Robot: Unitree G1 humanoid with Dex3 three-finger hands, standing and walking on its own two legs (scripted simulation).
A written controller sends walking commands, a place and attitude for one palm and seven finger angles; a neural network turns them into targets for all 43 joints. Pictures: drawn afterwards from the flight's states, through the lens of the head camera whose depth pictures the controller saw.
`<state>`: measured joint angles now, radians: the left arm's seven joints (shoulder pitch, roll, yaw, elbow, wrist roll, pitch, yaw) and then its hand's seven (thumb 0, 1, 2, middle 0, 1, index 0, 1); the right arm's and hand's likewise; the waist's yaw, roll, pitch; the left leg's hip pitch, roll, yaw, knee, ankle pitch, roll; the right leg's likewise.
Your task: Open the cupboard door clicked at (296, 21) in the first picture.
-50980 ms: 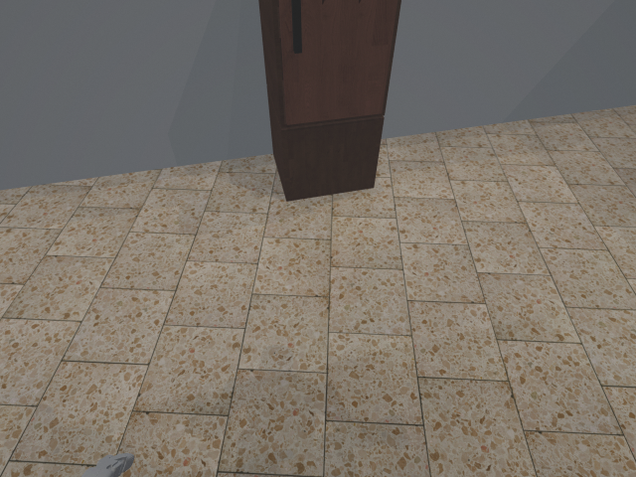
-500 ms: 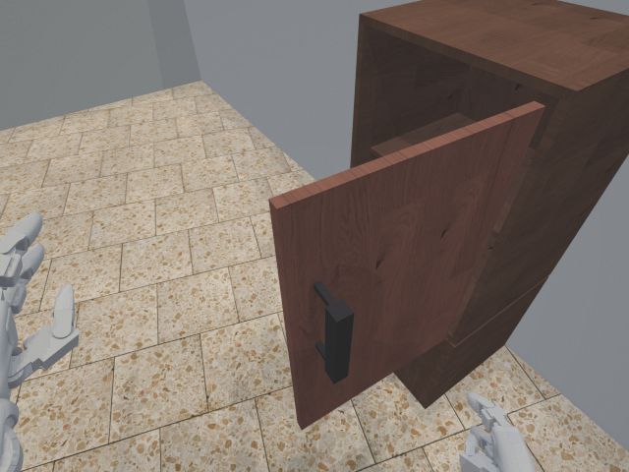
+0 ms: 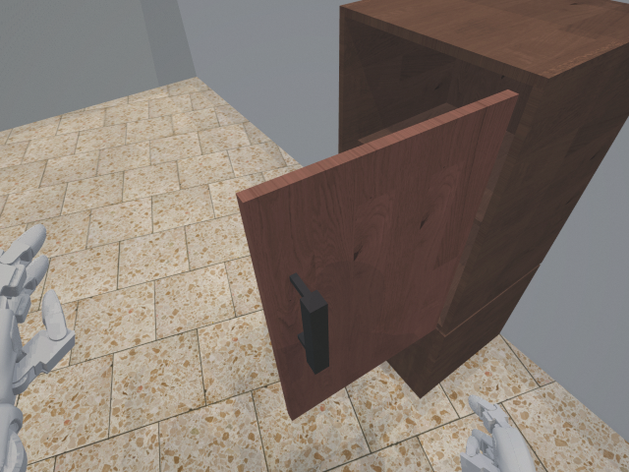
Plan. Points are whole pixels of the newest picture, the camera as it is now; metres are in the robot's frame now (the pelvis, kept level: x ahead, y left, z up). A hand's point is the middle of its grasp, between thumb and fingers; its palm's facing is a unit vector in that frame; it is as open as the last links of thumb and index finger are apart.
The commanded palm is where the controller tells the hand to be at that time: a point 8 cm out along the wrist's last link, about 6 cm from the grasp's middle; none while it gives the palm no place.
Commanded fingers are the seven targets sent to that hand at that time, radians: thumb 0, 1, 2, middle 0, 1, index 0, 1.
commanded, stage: step back with the hand held close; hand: left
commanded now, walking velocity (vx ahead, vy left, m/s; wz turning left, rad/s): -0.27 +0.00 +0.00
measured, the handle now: (307, 324) +0.31 +0.05 +0.03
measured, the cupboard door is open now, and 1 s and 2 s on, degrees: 87 87 87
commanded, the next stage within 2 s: stop stepping back and stand still in 1.24 s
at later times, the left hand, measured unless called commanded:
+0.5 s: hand (14, 392) +0.14 +0.29 +0.15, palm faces +0.37 -0.78 -0.51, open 7.4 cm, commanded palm +0.08 +0.32 +0.17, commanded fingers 0.00 0.90 0.90 -0.20 -0.30 -0.20 -0.30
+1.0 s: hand out of the picture +0.07 +0.26 +0.15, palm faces +0.30 -0.82 -0.48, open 7.4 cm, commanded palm +0.00 +0.32 +0.17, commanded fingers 0.00 0.90 0.90 -0.20 -0.30 -0.20 -0.30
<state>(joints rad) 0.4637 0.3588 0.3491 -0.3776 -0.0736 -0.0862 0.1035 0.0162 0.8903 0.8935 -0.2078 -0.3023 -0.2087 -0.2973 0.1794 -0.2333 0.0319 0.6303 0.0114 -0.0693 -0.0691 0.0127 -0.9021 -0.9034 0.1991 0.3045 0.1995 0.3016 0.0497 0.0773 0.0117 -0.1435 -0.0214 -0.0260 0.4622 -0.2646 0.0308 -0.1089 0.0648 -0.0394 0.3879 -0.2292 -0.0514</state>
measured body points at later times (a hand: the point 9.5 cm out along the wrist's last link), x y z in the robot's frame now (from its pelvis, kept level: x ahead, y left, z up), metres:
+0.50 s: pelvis -0.06 +0.03 -0.01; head -0.05 +0.03 +0.44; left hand +0.11 +0.32 +0.18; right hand +0.11 -0.22 -0.08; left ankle -0.01 +0.10 -0.74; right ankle -0.01 -0.08 -0.74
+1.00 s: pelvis -0.14 +0.02 -0.01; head -0.10 +0.04 +0.43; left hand +0.05 +0.30 +0.17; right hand +0.05 -0.21 -0.09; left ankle -0.01 +0.10 -0.74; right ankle -0.17 -0.09 -0.74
